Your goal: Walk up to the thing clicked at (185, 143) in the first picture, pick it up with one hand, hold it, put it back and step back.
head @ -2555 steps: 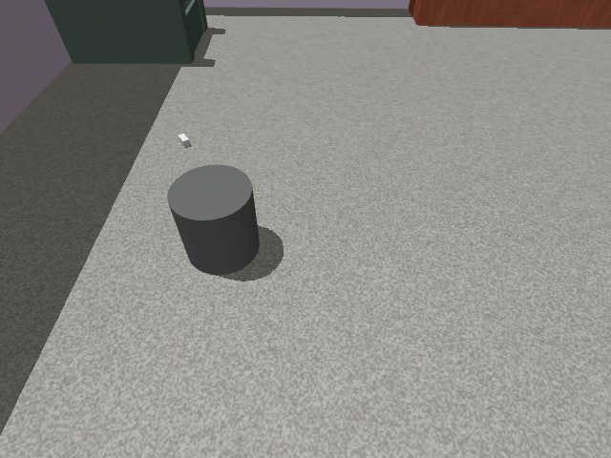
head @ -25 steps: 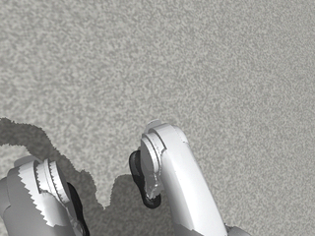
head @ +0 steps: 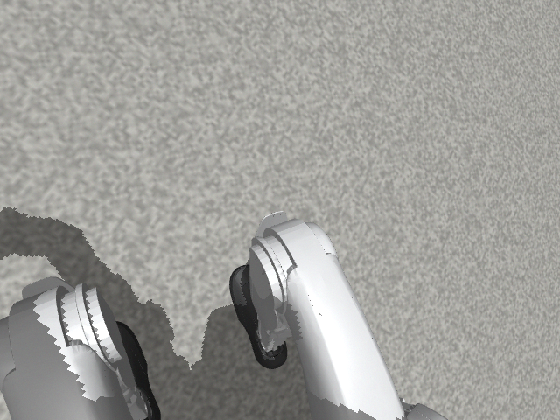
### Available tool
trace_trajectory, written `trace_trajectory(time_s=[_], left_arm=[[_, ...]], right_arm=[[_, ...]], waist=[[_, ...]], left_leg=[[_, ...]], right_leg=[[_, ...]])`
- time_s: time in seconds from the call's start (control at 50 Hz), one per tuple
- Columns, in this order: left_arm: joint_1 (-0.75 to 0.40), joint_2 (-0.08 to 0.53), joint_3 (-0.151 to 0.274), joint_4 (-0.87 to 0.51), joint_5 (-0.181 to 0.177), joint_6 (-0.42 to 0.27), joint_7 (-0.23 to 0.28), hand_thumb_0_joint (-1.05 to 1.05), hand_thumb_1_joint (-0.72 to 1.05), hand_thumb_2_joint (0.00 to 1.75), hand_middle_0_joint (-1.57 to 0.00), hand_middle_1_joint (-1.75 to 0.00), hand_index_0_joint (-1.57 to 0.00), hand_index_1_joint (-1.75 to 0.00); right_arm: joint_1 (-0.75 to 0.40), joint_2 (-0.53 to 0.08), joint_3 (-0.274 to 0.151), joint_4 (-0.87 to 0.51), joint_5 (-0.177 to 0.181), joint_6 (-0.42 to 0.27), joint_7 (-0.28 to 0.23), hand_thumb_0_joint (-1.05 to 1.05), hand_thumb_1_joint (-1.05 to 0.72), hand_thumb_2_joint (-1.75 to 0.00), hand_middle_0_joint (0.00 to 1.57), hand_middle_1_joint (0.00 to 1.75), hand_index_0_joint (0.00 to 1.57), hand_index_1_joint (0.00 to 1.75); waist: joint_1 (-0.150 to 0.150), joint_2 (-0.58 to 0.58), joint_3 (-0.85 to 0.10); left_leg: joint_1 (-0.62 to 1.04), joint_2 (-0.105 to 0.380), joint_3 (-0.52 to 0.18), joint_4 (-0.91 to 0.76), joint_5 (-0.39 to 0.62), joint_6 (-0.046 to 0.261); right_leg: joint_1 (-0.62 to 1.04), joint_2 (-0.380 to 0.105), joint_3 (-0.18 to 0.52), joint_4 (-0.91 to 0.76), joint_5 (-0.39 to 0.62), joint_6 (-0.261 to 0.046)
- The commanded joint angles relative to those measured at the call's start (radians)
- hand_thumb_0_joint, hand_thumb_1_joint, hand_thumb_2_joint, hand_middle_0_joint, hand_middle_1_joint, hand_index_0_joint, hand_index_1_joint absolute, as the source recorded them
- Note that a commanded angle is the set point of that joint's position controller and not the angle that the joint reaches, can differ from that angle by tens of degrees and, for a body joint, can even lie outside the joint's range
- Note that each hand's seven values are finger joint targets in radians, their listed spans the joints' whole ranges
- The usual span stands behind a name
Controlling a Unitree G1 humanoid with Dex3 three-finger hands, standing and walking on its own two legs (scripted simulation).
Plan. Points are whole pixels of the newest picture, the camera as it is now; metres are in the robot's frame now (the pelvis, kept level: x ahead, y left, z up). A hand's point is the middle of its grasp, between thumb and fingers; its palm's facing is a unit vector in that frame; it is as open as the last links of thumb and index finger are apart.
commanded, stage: rise first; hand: left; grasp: from above
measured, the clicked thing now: out of the picture +0.48 +0.31 -0.32
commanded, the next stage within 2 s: approach in 0.98 s
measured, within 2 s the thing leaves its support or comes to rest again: neither
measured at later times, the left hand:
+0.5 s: hand out of the picture +0.43 +0.33 -0.21, palm faces +0.04 -0.47 -0.88, open 11.6 cm
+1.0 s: hand out of the picture +0.44 +0.33 -0.20, palm faces +0.03 -0.46 -0.89, open 11.6 cm
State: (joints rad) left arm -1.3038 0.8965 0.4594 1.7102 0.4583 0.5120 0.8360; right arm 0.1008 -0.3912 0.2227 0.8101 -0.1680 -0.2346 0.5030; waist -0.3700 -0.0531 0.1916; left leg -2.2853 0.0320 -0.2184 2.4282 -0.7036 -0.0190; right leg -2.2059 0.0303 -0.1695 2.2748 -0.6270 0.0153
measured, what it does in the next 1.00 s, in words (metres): stands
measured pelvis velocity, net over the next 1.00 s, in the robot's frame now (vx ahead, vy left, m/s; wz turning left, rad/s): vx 0.00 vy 0.00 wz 0.01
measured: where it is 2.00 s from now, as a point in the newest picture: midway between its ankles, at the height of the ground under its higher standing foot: (203, 364)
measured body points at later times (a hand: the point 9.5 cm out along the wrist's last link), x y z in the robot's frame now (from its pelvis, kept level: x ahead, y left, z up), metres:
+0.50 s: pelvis +0.00 +0.00 +0.00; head +0.29 +0.08 +0.34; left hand +0.43 +0.35 -0.16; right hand +0.00 -0.26 -0.07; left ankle +0.07 +0.13 -0.30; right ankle +0.12 -0.11 -0.30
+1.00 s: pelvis +0.00 +0.00 +0.00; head +0.29 +0.08 +0.34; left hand +0.44 +0.35 -0.15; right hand +0.00 -0.26 -0.08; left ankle +0.07 +0.13 -0.30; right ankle +0.12 -0.11 -0.30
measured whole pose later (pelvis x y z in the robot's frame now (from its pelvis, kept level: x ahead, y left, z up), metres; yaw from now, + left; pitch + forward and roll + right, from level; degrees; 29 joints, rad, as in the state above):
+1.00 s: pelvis +0.00 +0.00 +0.00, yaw +1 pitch +31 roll -11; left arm -1.31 0.87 0.45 1.73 0.48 0.51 0.83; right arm 0.10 -0.38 0.20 0.84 -0.18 -0.24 0.49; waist -0.36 -0.04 0.17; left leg -2.28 0.03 -0.20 2.41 -0.70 -0.02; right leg -2.20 0.03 -0.16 2.27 -0.63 0.01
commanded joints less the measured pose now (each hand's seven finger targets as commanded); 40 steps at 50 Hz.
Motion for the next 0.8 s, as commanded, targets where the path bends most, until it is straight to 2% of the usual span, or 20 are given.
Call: trace_trajectory(time_s=[0.0, 0.04, 0.06, 0.12, 0.14, 0.18, 0.2, 0.22, 0.34, 0.38, 0.42, 0.44, 0.48, 0.6, 0.62, 0.64, 0.66, 0.68, 0.7, 0.78], left_arm=[[-0.258, 0.205, -0.032, -0.104, 0.041, -0.006, 0.037, 0.0, -0.14, 0.68, -0.49, -0.56, -0.44, -0.61], [-0.275, 0.2, -0.042, -0.104, 0.042, -0.005, 0.036, 0.0, -0.13, 0.67, -0.48, -0.58, -0.45, -0.62], [-0.264, 0.2, -0.031, -0.094, 0.046, -0.004, 0.039, 0.0, -0.14, 0.69, -0.49, -0.56, -0.44, -0.61], [-0.27, 0.177, -0.052, -0.09, 0.046, -0.004, 0.027, 0.0, -0.14, 0.69, -0.49, -0.55, -0.45, -0.6], [-0.256, 0.183, -0.045, -0.091, 0.051, -0.005, 0.027, 0.0, -0.13, 0.68, -0.49, -0.55, -0.45, -0.6], [-0.263, 0.171, -0.056, -0.092, 0.047, -0.004, 0.026, 0.0, -0.12, 0.67, -0.5, -0.55, -0.46, -0.6], [-0.249, 0.175, -0.041, -0.081, 0.045, -0.003, 0.03, 0.0, -0.13, 0.68, -0.5, -0.55, -0.45, -0.6], [-0.258, 0.16, -0.045, -0.092, 0.039, -0.003, 0.029, 0.0, -0.13, 0.67, -0.49, -0.56, -0.45, -0.6], [-0.286, 0.169, -0.049, -0.103, 0.038, -0.006, 0.036, 0.0, -0.14, 0.68, -0.49, -0.56, -0.45, -0.61], [-0.267, 0.174, -0.032, -0.099, 0.045, -0.005, 0.039, 0.0, -0.15, 0.69, -0.48, -0.56, -0.44, -0.61], [-0.287, 0.169, -0.05, -0.098, 0.042, -0.005, 0.038, 0.0, -0.12, 0.67, -0.5, -0.55, -0.46, -0.59], [-0.289, 0.183, -0.039, -0.105, 0.047, -0.007, 0.041, 0.0, -0.14, 0.69, -0.5, -0.55, -0.45, -0.6], [-0.27, 0.163, -0.039, -0.088, 0.046, -0.006, 0.039, 0.0, -0.12, 0.66, -0.5, -0.55, -0.46, -0.6], [-0.293, 0.177, -0.056, -0.095, 0.05, -0.005, 0.028, 0.0, -0.15, 0.69, -0.49, -0.55, -0.45, -0.6], [-0.265, 0.177, -0.041, -0.073, 0.051, -0.007, 0.029, 0.0, -0.14, 0.68, -0.49, -0.55, -0.45, -0.6], [-0.271, 0.174, -0.057, -0.082, 0.046, -0.006, 0.025, 0.0, -0.14, 0.68, -0.49, -0.55, -0.45, -0.6], [-0.26, 0.186, -0.039, -0.087, 0.048, -0.005, 0.026, 0.0, -0.14, 0.68, -0.49, -0.56, -0.45, -0.6], [-0.273, 0.185, -0.05, -0.098, 0.051, -0.004, 0.023, 0.0, -0.14, 0.68, -0.49, -0.56, -0.45, -0.61], [-0.252, 0.174, -0.029, -0.087, 0.046, -0.004, 0.025, 0.0, -0.15, 0.68, -0.48, -0.57, -0.43, -0.62], [-0.287, 0.168, -0.041, -0.093, 0.052, -0.005, 0.03, 0.0, -0.13, 0.67, -0.49, -0.56, -0.45, -0.61]], right_arm=[[0.272, -0.298, -0.068, 0.039, 0.002, 0.006, 0.004, 0.0, -0.92, -0.91, 0.2, 0.3, 0.2, 0.3], [0.267, -0.294, -0.066, 0.045, -0.003, 0.004, 0.002, 0.0, -0.92, -0.9, 0.2, 0.3, 0.2, 0.3], [0.267, -0.301, -0.076, 0.043, 0.004, 0.006, 0.002, 0.0, -0.92, -0.9, 0.2, 0.3, 0.2, 0.3], [0.265, -0.296, -0.077, 0.052, 0.001, 0.0, -0.003, 0.0, -0.92, -0.91, 0.2, 0.3, 0.2, 0.3], [0.264, -0.295, -0.079, 0.052, 0.003, 0.001, -0.002, 0.0, -0.92, -0.9, 0.2, 0.3, 0.2, 0.3], [0.261, -0.298, -0.084, 0.066, -0.003, 0.0, -0.002, 0.0, -0.92, -0.9, 0.2, 0.3, 0.2, 0.3], [0.27, -0.301, -0.087, 0.057, 0.004, -0.002, -0.002, 0.0, -0.92, -0.9, 0.2, 0.3, 0.2, 0.3], [0.264, -0.294, -0.084, 0.045, 0.005, -0.001, 0.0, 0.0, -0.92, -0.9, 0.2, 0.3, 0.2, 0.3], [0.252, -0.291, -0.089, 0.078, -0.008, -0.002, -0.005, 0.0, -0.92, -0.91, 0.2, 0.3, 0.2, 0.3], [0.264, -0.294, -0.09, 0.054, 0.002, -0.003, 0.0, 0.0, -0.92, -0.9, 0.2, 0.3, 0.2, 0.3], [0.254, -0.291, -0.083, 0.071, -0.01, -0.003, -0.004, 0.0, -0.92, -0.9, 0.2, 0.3, 0.2, 0.3], [0.256, -0.295, -0.088, 0.067, -0.004, -0.004, -0.004, 0.0, -0.92, -0.91, 0.2, 0.3, 0.2, 0.3], [0.272, -0.288, -0.081, 0.05, -0.002, 0.001, 0.001, 0.0, -0.92, -0.9, 0.2, 0.3, 0.2, 0.3], [0.253, -0.292, -0.084, 0.066, -0.01, -0.003, -0.004, 0.0, -0.92, -0.91, 0.2, 0.3, 0.2, 0.3], [0.266, -0.294, -0.087, 0.055, -0.001, -0.003, -0.002, 0.0, -0.91, -0.9, 0.2, 0.3, 0.2, 0.3], [0.262, -0.289, -0.083, 0.072, -0.009, 0.0, -0.003, 0.0, -0.92, -0.9, 0.2, 0.3, 0.2, 0.3], [0.262, -0.298, -0.09, 0.067, -0.001, 0.0, -0.005, 0.0, -0.92, -0.9, 0.2, 0.3, 0.2, 0.3], [0.263, -0.296, -0.09, 0.073, -0.004, -0.001, -0.003, 0.0, -0.92, -0.9, 0.2, 0.3, 0.2, 0.3], [0.274, -0.292, -0.09, 0.054, 0.003, 0.0, -0.001, 0.0, -0.92, -0.9, 0.2, 0.3, 0.2, 0.3], [0.281, -0.287, -0.087, 0.062, -0.004, 0.004, -0.004, 0.0, -0.92, -0.9, 0.2, 0.3, 0.2, 0.3]], waist=[[-0.045, 0.421, -0.776], [-0.057, 0.413, -0.753], [-0.049, 0.42, -0.757], [-0.062, 0.417, -0.727], [-0.054, 0.411, -0.734], [-0.057, 0.411, -0.717], [-0.047, 0.41, -0.737], [-0.053, 0.413, -0.736], [-0.055, 0.406, -0.713], [-0.043, 0.419, -0.747], [-0.056, 0.421, -0.736], [-0.049, 0.433, -0.739], [-0.048, 0.432, -0.763], [-0.06, 0.397, -0.723], [-0.049, 0.409, -0.748], [-0.053, 0.406, -0.737], [-0.037, 0.414, -0.756], [-0.043, 0.426, -0.76], [-0.029, 0.424, -0.794], [-0.045, 0.414, -0.774]], left_leg=[[0.456, 0.014, 0.078, -0.235, 0.196, 0.026], [0.453, 0.012, 0.072, -0.242, 0.193, 0.028], [0.462, 0.015, 0.066, -0.246, 0.189, 0.027], [0.468, 0.013, 0.065, -0.251, 0.157, 0.026], [0.482, 0.015, 0.059, -0.252, 0.163, 0.025], [0.468, 0.012, 0.059, -0.259, 0.153, 0.026], [0.472, 0.014, 0.062, -0.258, 0.155, 0.026], [0.494, 0.015, 0.053, -0.259, 0.173, 0.023], [0.466, 0.01, 0.063, -0.269, 0.142, 0.027], [0.494, 0.014, 0.06, -0.262, 0.167, 0.023], [0.489, 0.013, 0.066, -0.263, 0.168, 0.022], [0.497, 0.015, 0.061, -0.264, 0.171, 0.022], [0.521, 0.016, 0.061, -0.257, 0.208, 0.018], [0.461, 0.008, 0.072, -0.259, 0.153, 0.03], [0.467, 0.011, 0.071, -0.26, 0.164, 0.028], [0.463, 0.008, 0.077, -0.259, 0.161, 0.028], [0.486, 0.013, 0.068, -0.264, 0.17, 0.026], [0.483, 0.01, 0.073, -0.265, 0.172, 0.025], [0.491, 0.013, 0.074, -0.261, 0.2, 0.024], [0.476, 0.014, 0.077, -0.254, 0.208, 0.025]], right_leg=[[0.471, 0.03, -0.05, -0.214, 0.283, -0.009], [0.461, 0.027, -0.054, -0.21, 0.283, -0.008], [0.44, 0.027, -0.057, -0.213, 0.272, -0.011], [0.416, 0.026, -0.056, -0.218, 0.245, -0.011], [0.407, 0.025, -0.06, -0.214, 0.244, -0.013], [0.405, 0.021, -0.062, -0.211, 0.238, -0.012], [0.415, 0.027, -0.057, -0.219, 0.238, -0.013], [0.395, 0.022, -0.061, -0.208, 0.252, -0.016], [0.407, 0.019, -0.059, -0.218, 0.228, -0.01], [0.398, 0.022, -0.055, -0.218, 0.243, -0.016], [0.416, 0.021, -0.053, -0.219, 0.255, -0.011], [0.399, 0.019, -0.053, -0.217, 0.255, -0.013], [0.408, 0.021, -0.054, -0.207, 0.281, -0.018], [0.419, 0.018, -0.051, -0.226, 0.238, -0.007], [0.423, 0.025, -0.049, -0.227, 0.241, -0.012], [0.435, 0.022, -0.049, -0.225, 0.242, -0.008], [0.425, 0.022, -0.053, -0.223, 0.249, -0.011], [0.436, 0.021, -0.053, -0.217, 0.251, -0.01], [0.454, 0.027, -0.049, -0.22, 0.277, -0.013], [0.445, 0.025, -0.048, -0.216, 0.287, -0.011]])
